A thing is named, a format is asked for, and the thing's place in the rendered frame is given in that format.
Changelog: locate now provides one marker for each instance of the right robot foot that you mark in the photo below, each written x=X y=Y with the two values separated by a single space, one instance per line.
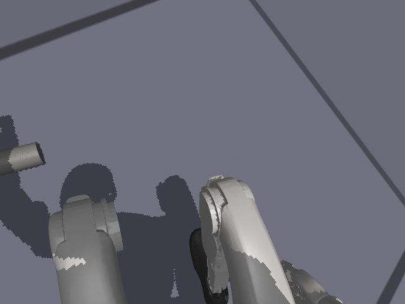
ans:
x=199 y=260

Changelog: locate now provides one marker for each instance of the right robot hand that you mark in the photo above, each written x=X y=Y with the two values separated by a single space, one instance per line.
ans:
x=305 y=288

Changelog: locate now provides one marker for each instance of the can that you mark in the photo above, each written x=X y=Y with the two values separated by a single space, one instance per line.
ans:
x=20 y=158

